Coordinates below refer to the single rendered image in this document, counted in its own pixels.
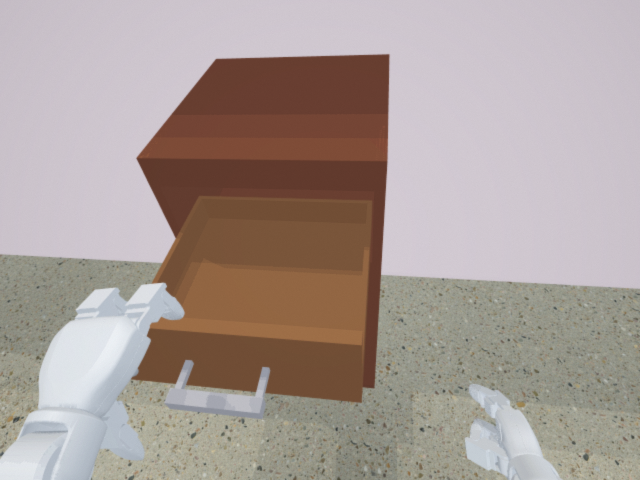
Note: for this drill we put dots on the left robot hand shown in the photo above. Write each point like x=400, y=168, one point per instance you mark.
x=92, y=358

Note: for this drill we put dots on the handle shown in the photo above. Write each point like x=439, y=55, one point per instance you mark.
x=179, y=398

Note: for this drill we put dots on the right robot hand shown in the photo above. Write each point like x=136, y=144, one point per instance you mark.
x=493, y=447

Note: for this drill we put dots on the drawer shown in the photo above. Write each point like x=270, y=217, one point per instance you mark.
x=267, y=282

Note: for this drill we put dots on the robot left forearm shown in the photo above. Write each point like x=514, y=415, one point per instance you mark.
x=55, y=443

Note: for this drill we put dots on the robot right forearm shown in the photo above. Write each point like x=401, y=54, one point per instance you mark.
x=531, y=467

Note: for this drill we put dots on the cabinet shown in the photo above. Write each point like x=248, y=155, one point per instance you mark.
x=312, y=127

